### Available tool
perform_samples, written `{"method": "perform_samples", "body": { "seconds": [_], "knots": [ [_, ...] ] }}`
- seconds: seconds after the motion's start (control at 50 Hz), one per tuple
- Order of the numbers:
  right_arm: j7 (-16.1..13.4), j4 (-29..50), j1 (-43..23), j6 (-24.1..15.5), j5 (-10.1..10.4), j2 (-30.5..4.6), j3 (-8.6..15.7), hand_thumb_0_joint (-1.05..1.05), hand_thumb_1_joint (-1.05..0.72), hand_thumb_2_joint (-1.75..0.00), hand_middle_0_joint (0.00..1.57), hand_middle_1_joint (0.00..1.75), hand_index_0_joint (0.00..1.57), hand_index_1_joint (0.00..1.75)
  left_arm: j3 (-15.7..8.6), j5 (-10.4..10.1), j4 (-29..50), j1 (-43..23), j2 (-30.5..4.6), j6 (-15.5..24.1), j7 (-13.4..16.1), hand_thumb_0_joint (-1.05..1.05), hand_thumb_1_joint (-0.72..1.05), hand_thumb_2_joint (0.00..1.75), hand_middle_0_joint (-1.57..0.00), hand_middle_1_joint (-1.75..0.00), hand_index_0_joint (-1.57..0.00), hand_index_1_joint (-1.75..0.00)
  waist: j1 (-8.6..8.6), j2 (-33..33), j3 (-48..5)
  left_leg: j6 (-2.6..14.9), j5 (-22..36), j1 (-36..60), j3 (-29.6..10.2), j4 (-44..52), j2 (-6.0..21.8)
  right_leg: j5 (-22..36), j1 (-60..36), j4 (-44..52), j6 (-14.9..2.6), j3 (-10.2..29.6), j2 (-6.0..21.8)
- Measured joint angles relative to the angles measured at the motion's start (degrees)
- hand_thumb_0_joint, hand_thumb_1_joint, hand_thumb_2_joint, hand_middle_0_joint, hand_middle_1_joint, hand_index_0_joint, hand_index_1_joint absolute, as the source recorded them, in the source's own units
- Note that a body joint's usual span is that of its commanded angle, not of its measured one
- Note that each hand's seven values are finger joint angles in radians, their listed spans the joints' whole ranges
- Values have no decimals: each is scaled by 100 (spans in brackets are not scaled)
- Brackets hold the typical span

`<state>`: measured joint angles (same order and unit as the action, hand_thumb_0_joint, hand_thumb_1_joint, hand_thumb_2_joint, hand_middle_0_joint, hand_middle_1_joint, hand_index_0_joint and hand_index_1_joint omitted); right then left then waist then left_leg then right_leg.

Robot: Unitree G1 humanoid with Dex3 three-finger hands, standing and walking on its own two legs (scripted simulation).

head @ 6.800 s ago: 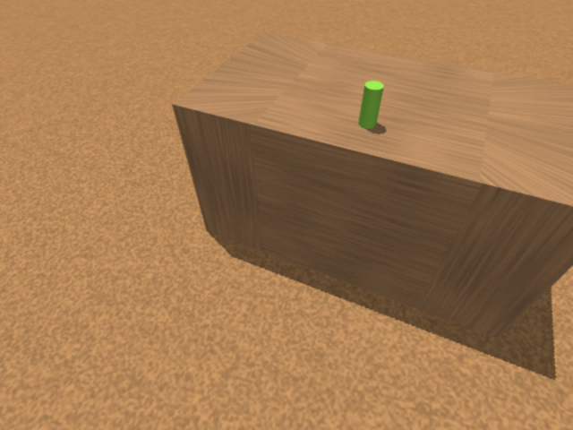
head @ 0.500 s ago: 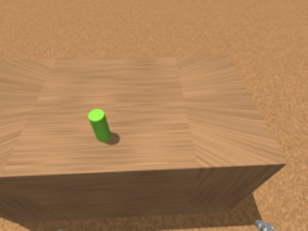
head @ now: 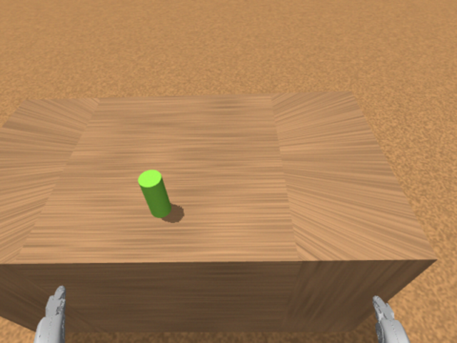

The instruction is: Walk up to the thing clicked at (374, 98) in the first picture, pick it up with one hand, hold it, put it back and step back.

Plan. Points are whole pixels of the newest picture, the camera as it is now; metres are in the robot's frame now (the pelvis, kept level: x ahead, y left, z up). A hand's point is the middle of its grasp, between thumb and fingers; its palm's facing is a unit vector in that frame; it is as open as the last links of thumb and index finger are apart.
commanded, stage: rise first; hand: left
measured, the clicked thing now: (155, 194) +0.48 +0.20 -0.07
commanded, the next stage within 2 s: go down in 0.84 s
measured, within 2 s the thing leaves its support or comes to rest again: neither
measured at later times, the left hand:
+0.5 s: hand (76, 321) +0.18 +0.27 -0.01, palm faces +0.32 -0.87 -0.39, open 17.5 cm
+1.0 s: hand (58, 321) +0.18 +0.28 +0.02, palm faces +0.35 -0.85 -0.40, open 17.6 cm
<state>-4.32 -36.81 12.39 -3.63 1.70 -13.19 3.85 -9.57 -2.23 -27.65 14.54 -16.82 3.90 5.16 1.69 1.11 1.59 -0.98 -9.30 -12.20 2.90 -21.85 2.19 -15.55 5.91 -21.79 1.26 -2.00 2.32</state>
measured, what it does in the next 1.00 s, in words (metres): stands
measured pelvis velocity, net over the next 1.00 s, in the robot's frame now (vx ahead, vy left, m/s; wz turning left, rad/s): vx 0.00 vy -0.01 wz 0.01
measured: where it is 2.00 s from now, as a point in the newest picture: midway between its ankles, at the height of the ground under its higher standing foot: outside the picture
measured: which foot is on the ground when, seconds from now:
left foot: down 0.00-1.00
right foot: down 0.00-1.00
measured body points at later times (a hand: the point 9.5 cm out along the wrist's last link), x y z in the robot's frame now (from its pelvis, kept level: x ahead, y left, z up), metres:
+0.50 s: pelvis +0.01 -0.01 +0.00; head +0.01 -0.02 +0.45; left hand +0.16 +0.31 +0.02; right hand +0.17 -0.27 -0.10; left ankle +0.02 +0.13 -0.74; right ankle -0.04 -0.13 -0.74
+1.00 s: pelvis +0.00 -0.01 +0.00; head +0.00 -0.02 +0.45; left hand +0.15 +0.32 +0.04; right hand +0.16 -0.27 -0.09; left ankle +0.02 +0.13 -0.74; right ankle -0.04 -0.13 -0.74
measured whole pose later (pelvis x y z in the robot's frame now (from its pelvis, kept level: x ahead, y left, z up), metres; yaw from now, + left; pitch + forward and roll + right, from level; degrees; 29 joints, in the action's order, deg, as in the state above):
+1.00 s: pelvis +0.00 -0.01 +0.00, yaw +1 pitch -3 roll +0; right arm -3.8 -37.8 12.4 -3.6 0.7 -13.6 6.4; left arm -15.4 -2.7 -8.4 21.6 -18.3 8.1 3.1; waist 2.6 2.0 3.2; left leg -1.4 -8.6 -8.5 2.3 -20.4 2.3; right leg -15.2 2.1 -20.7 0.8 -2.6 2.1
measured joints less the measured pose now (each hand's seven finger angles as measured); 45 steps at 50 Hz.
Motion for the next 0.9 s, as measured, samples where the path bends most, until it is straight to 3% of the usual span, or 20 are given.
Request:
{"method": "perform_samples", "body": {
  "seconds": [0.26, 0.5, 0.9],
  "knots": [
    [28, -50, 51, 61, -54, -37, 85, 0, 51, -4, 6, 5, 6, 5, -200, -24, 852, 336, -24, 47, -82, -1, -53, 3, -5, -5, -6, -5, 36, 33, 49, -39, -24, 259, -15, 92, 10, -36, -261, 84, -27, -21, -15],
    [18, -91, -23, 97, -75, -94, 244, 0, 51, -4, 6, 5, 6, 5, -299, -31, 1423, 558, -58, 159, -132, -1, -56, 3, -6, -5, -6, -6, 56, 72, 103, -54, 17, 367, -42, 164, 11, -23, -365, 123, -43, -49, -21],
    [43, -138, -24, 46, -74, -39, 275, 0, 49, -6, 6, 5, 6, 5, -513, -49, 1853, 715, -145, 376, -201, -1, -59, 5, -7, -5, -6, -7, 83, 85, 164, -44, 80, 419, -60, 184, 7, 23, -415, 124, -42, -66, -21]
  ]
}}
